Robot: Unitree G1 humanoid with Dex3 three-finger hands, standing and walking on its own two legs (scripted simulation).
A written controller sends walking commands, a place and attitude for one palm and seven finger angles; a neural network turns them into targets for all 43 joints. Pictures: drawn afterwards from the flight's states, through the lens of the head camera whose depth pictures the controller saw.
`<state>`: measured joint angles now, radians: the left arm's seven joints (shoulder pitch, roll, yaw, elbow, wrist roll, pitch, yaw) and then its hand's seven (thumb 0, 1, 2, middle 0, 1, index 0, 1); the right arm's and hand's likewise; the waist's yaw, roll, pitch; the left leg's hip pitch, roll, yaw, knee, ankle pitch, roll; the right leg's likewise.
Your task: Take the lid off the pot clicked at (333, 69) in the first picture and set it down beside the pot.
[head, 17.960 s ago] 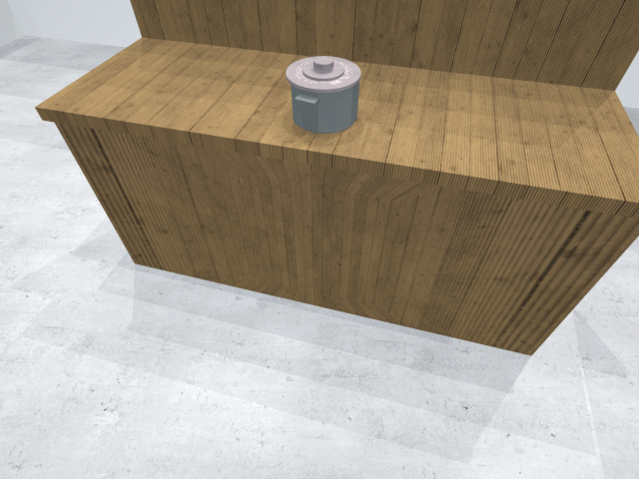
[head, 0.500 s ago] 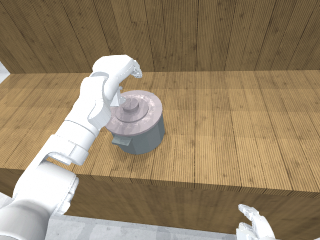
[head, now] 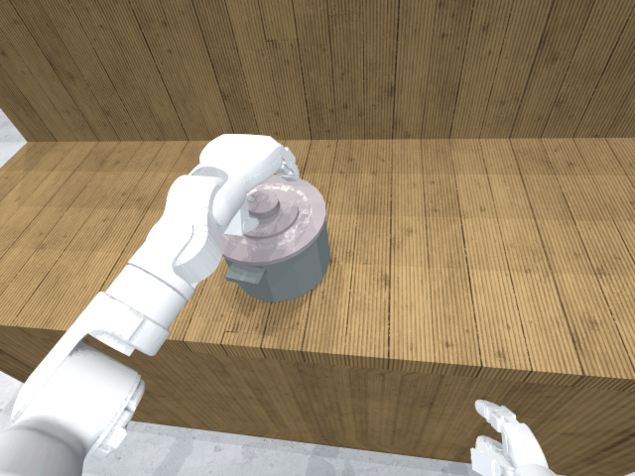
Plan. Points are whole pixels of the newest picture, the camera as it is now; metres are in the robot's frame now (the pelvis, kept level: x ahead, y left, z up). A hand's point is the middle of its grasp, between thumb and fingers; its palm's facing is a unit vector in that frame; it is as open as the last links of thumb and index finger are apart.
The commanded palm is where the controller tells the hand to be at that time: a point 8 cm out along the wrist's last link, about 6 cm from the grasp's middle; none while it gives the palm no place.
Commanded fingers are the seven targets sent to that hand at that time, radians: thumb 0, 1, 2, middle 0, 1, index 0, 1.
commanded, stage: move the open hand above the knob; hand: left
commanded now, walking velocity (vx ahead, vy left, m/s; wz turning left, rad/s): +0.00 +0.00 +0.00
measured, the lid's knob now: (263, 204) +0.47 +0.10 +0.09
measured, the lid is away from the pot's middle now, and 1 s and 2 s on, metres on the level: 0.00 0.00 0.01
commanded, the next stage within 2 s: lower the open fingers around the knob in 1.22 s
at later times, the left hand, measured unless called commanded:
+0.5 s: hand (248, 179) +0.43 +0.10 +0.17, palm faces -0.16 -0.04 -0.99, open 10.3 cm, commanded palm +0.40 +0.11 +0.22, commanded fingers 0.00 -0.32 1.42 -0.82 -0.08 -0.82 -0.08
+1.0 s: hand (248, 180) +0.42 +0.09 +0.17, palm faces -0.15 +0.00 -0.99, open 10.2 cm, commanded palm +0.40 +0.11 +0.22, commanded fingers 0.00 -0.32 1.42 -0.82 -0.08 -0.82 -0.08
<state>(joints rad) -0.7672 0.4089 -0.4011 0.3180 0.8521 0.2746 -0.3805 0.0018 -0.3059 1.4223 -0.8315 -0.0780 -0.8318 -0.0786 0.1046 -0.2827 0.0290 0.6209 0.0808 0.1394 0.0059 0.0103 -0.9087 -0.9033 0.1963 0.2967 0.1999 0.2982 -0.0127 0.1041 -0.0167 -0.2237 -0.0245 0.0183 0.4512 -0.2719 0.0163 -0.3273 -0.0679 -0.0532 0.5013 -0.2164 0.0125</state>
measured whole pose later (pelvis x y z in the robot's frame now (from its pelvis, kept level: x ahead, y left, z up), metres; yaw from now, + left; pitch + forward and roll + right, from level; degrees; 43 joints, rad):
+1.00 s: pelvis +0.00 +0.00 +0.00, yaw +0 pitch +2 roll +1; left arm -0.83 0.39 -0.36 0.43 0.85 0.29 -0.34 0.00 -0.31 1.42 -0.83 -0.08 -0.84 -0.08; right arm 0.08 -0.27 0.05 0.64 0.08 0.14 -0.01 0.01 -0.91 -0.90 0.20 0.30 0.20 0.30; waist -0.01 0.10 -0.03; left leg -0.21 -0.02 0.02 0.44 -0.26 0.01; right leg -0.32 -0.06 -0.05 0.50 -0.21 0.01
